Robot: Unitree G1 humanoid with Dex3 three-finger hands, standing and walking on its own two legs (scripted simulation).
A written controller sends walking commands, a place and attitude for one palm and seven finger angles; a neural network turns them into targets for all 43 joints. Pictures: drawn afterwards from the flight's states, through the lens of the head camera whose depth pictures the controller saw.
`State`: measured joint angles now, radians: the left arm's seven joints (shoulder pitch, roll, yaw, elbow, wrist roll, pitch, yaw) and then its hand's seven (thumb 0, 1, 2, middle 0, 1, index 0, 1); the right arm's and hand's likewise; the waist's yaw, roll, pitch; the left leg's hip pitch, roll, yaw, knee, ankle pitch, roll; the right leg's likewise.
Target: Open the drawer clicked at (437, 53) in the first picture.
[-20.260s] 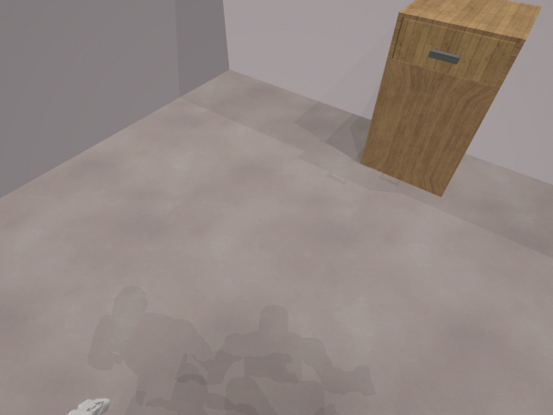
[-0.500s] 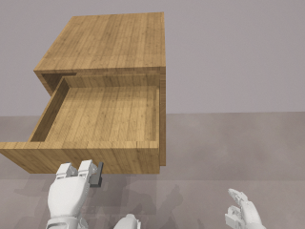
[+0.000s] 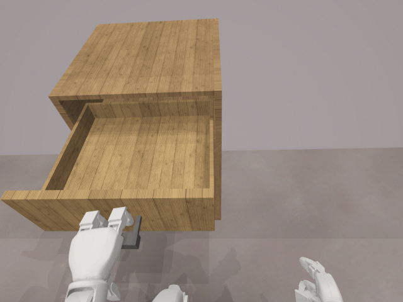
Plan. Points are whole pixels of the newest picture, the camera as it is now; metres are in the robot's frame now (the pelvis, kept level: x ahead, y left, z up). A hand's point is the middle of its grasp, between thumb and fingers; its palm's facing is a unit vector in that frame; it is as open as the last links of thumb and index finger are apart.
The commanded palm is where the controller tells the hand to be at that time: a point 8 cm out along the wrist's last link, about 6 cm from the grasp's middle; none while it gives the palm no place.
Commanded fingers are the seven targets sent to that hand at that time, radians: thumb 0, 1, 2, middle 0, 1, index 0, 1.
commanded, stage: lift the hand off the handle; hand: left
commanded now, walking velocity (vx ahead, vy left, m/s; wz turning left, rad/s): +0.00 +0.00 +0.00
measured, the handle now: (113, 230) +0.26 +0.21 -0.01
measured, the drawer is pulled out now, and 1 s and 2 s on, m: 0.30 0.30 0.30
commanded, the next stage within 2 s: none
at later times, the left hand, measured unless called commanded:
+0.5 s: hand (102, 248) +0.22 +0.21 +0.01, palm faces +0.00 -0.13 -0.99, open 13.3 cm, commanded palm +0.20 +0.21 +0.08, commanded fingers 0.00 -0.50 0.30 -0.30 -1.20 -0.30 -1.20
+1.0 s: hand (95, 240) +0.22 +0.21 +0.05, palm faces +0.02 -0.14 -0.99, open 13.3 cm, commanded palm +0.20 +0.21 +0.12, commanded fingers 0.00 -0.50 0.30 -0.30 -1.20 -0.30 -1.20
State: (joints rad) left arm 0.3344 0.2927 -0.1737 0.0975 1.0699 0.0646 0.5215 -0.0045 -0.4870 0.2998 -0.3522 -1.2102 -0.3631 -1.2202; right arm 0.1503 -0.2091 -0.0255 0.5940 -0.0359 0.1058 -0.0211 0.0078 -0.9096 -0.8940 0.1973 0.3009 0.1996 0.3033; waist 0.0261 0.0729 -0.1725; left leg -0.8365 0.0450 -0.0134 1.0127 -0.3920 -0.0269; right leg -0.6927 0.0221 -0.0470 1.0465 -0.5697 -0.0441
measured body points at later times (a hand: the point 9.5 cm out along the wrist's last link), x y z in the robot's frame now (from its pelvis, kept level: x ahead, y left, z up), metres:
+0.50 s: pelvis +0.01 +0.01 +0.02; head +0.03 -0.02 +0.47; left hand +0.21 +0.21 +0.07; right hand +0.21 -0.21 -0.08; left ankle +0.06 +0.14 -0.67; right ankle -0.03 -0.09 -0.67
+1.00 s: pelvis +0.02 +0.00 +0.03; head +0.03 -0.03 +0.48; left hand +0.22 +0.21 +0.10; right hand +0.22 -0.22 -0.07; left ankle +0.06 +0.14 -0.67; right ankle -0.03 -0.09 -0.67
